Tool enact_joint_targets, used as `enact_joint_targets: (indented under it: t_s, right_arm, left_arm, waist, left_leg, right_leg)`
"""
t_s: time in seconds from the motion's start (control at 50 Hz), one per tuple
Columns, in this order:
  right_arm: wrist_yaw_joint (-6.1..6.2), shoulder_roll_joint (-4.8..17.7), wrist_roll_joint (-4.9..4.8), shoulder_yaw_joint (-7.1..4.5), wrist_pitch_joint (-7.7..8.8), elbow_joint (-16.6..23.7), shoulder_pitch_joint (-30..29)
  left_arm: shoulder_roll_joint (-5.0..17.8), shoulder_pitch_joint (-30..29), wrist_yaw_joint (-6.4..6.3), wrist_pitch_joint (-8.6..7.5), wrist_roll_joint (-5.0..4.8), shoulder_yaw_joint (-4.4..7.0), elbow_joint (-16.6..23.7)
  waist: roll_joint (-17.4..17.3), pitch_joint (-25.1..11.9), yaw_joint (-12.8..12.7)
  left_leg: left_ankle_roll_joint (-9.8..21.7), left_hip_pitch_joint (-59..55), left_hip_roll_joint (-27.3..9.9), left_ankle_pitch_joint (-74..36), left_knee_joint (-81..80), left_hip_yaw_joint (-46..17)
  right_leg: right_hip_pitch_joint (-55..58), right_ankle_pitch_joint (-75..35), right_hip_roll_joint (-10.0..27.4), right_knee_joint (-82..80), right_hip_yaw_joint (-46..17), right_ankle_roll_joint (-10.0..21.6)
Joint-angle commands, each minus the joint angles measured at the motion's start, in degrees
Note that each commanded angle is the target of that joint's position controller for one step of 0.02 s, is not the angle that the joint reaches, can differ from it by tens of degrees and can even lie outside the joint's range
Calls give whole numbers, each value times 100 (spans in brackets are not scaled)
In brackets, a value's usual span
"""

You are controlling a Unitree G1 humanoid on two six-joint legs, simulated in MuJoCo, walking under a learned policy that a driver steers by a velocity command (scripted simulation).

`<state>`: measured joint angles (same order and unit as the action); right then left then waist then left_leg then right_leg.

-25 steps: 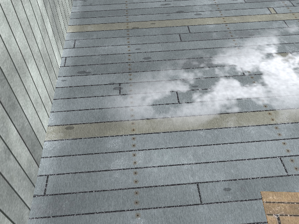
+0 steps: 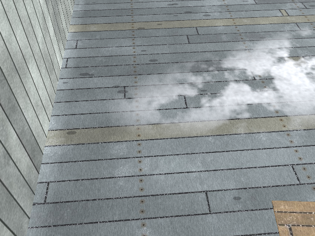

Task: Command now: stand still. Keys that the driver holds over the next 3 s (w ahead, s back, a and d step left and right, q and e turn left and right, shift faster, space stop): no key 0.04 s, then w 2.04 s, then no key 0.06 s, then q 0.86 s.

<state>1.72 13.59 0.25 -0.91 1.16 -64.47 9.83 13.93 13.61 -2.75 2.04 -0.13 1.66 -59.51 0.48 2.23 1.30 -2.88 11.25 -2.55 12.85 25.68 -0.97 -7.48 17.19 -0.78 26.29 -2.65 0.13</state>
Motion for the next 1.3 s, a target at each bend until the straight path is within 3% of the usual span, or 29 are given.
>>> enact_joint_targets:
  t_s: [0.02, 0.08, 0.14, 0.18, 0.2, 0.24, 0.26, 0.28, 0.3, 0.32, 0.34, 0.36, 0.42, 0.54, 0.64, 0.68, 0.72, 0.74, 0.76, 0.78, 0.8, 0.82, 0.88, 0.98, 1.08, 1.2, 1.26, 1.28, 1.3]
  right_arm:
    - [14, 621, -4, -76, 67, 158, 113]
    - [35, 545, -49, -70, 57, 118, 237]
    - [53, 453, -99, -81, 163, 308, 71]
    - [-41, 145, -134, -33, 346, 432, -23]
    - [-114, 63, -171, -9, 451, 493, -35]
    - [-221, 79, -241, -23, 589, 430, 480]
    - [-223, 298, -201, -112, 590, 217, 1018]
    - [-191, 566, -113, -217, 576, -40, 1704]
    - [-197, 1405, -66, -448, 558, -217, 2400]
    - [-239, 1357, -15, -388, 590, -150, 2397]
    - [-181, 1050, -25, -305, 611, -6, 1948]
    - [-173, 787, -34, -243, 619, 124, 1662]
    - [-220, 391, -21, -98, 577, 132, 1695]
    - [-80, 623, 7, -64, 454, 317, 1626]
    - [-88, 834, -139, -139, 434, 296, 1924]
    - [-65, 919, -162, -182, 390, 294, 1866]
    - [-40, 1090, -92, -241, 245, 413, 1568]
    - [-39, 804, 75, -151, 215, 535, 1793]
    - [-125, -347, -12, 112, 335, 514, 2778]
    - [-161, 240, -214, -35, 503, 566, 2141]
    - [-162, 636, -363, -159, 600, 840, 1390]
    - [-108, 678, -321, -179, 640, 911, 1066]
    - [-75, 421, -198, -275, 454, 861, 1255]
    - [-58, 470, -97, -362, 300, 1250, 321]
    - [-168, 345, -83, -317, 383, 1567, -718]
    - [-367, 349, -155, -239, 466, 1958, -1578]
    - [-421, 628, -172, -342, 510, 1932, -1083]
    - [-403, 824, -162, -459, 515, 1730, -349]
    - [-354, 1141, -142, -605, 505, 1419, 731]
  left_arm:
    - [615, 206, -23, -18, -3, 112, 105]
    - [582, 371, -36, -1, -47, 124, 3]
    - [750, 520, -36, -82, -106, 175, 80]
    - [1002, 940, 13, -240, -187, 269, 3]
    - [1003, 949, 9, -336, -241, 286, 3]
    - [878, 354, 54, -472, -256, 249, 201]
    - [804, -86, 67, -491, -310, 232, 341]
    - [611, -483, 103, -578, -289, 191, 570]
    - [339, -483, 78, -683, -261, 156, 791]
    - [489, -363, 46, -761, -307, 197, 829]
    - [564, -136, 47, -799, -359, 222, 741]
    - [500, -50, 87, -821, -378, 221, 656]
    - [540, -457, 143, -854, -268, 332, 717]
    - [90, -1529, 292, -747, -293, 173, 1134]
    - [279, -2030, 471, -725, -205, 117, 1398]
    - [557, -1600, 537, -712, -133, 245, 1369]
    - [1038, 148, 441, -669, -189, 522, 896]
    - [1464, 968, 393, -661, -107, 609, 726]
    - [1796, 1255, 494, -688, -30, 623, 556]
    - [1173, 997, 527, -735, -65, 455, 552]
    - [883, 406, 519, -803, -86, 359, 629]
    - [699, -149, 528, -859, -53, 282, 741]
    - [301, -465, 567, -934, 71, 169, 632]
    - [666, 73, 356, -922, 42, 211, 385]
    - [776, 588, 228, -844, -14, 211, 279]
    - [855, 1226, 194, -673, -76, 264, 7]
    - [1000, 1016, 178, -589, -75, 330, 47]
    - [991, 861, 182, -554, -66, 322, 88]
    - [844, 819, 186, -543, -23, 253, 168]
  waist:
    - [-72, 7, -13]
    - [-13, -38, -56]
    - [335, 640, -175]
    - [1003, 711, -308]
    - [1018, 851, -251]
    - [1033, 868, 227]
    - [864, 739, 544]
    - [260, 453, 778]
    - [-1566, -45, 814]
    - [-1747, -231, 657]
    - [-1052, 239, 339]
    - [-820, 474, 234]
    - [-639, 659, 249]
    - [-682, 600, 302]
    - [-704, 695, 272]
    - [-754, 280, -124]
    - [-826, -778, -1050]
    - [-158, -1484, -1245]
    - [1726, -2657, -589]
    - [1145, -2091, -783]
    - [862, -1002, -663]
    - [218, -619, -472]
    - [379, -367, 6]
    - [155, 185, -56]
    - [164, 277, -365]
    - [184, 430, -590]
    - [438, 35, -190]
    - [471, -414, 224]
    - [368, -1125, 656]
  left_leg:
    - [113, -18, 48, -621, -320, 154]
    - [173, 82, 268, 926, -129, 354]
    - [345, 913, 366, 2287, 427, 418]
    - [349, 1398, 438, 1363, 1470, 580]
    - [454, 1336, 282, 1264, 1782, 368]
    - [736, 765, 96, 1279, 1052, 211]
    - [747, -234, 218, 936, 134, 301]
    - [712, -1336, -58, 489, -247, -315]
    - [1133, -2076, -1255, 586, -1052, -2360]
    - [1665, -1990, -2097, 1088, -1527, -3983]
    - [1714, -1686, -2145, 1393, -1534, -3645]
    - [1550, -1519, -1846, 1495, -1595, -3026]
    - [1129, -1514, -1197, 196, -1801, -1607]
    - [1109, -1030, -864, -1694, -1843, -480]
    - [1146, -1181, -1117, -2332, -1869, -172]
    - [1029, -1470, -1265, -3664, -1355, -89]
    - [750, -1146, -902, -4836, 619, 224]
    - [603, 216, -573, -2795, 2573, 323]
    - [335, 1898, 623, 1815, 4651, -99]
    - [488, 2482, 426, 1956, 5341, -768]
    - [633, 2930, 129, 1490, 5446, -544]
    - [698, 2646, -196, 879, 5172, -464]
    - [731, 1745, -610, 262, 4431, -440]
    - [435, 2681, -747, -558, 3161, -280]
    - [323, 2713, -476, -1923, 1427, 27]
    - [480, 2942, -258, -1495, 510, 109]
    - [734, 2010, 42, -881, 323, 313]
    - [880, 988, 256, -916, 236, 488]
    - [1109, -648, 57, -1042, 387, 250]
  right_leg:
    - [-288, -1065, 125, -460, -50, 114]
    - [-375, 627, 17, -493, 14, 219]
    - [-944, 2833, 410, -934, -658, 607]
    - [-559, 3123, 1230, -1542, -1895, 1101]
    - [-789, 2936, 1511, -1708, -2325, 1271]
    - [-1012, 2067, 1454, -1442, -2059, 1135]
    - [-1404, 1456, 1049, -1011, -1372, 881]
    - [-1964, 256, 489, 264, -654, 545]
    - [-2695, 429, -222, 2202, 297, 144]
    - [-3238, 1394, -139, 3312, -107, 168]
    - [-3582, 1127, 265, 4065, -388, 279]
    - [-3750, 617, 448, 4278, -295, 381]
    - [-3906, -444, 720, 3680, 52, 395]
    - [-3338, -1516, 569, 1692, 508, 46]
    - [-2576, -1834, 398, 831, 685, 324]
    - [-1696, -1664, 161, 632, 656, 449]
    - [346, -1431, -100, 663, 783, 663]
    - [2002, -1100, 1083, 785, -653, 1002]
    - [3416, 521, 2439, -399, -3731, 2047]
    - [2837, 1184, 2220, -1254, -4228, 1772]
    - [1916, 808, 2058, -1273, -3234, 1477]
    - [985, -43, 1868, -1364, -2461, 1345]
    - [-284, -1028, 1334, -1715, -1114, 1222]
    - [-415, -1158, 1344, -2213, -692, 1393]
    - [-70, -1541, 1108, -2223, -135, 1158]
    - [1141, -2024, 1500, -1715, -75, 1098]
    - [1446, -3741, 1592, -975, -16, 920]
    - [1307, -4676, 1398, -127, 170, 799]
    - [558, -4404, 1090, 1171, 372, 612]
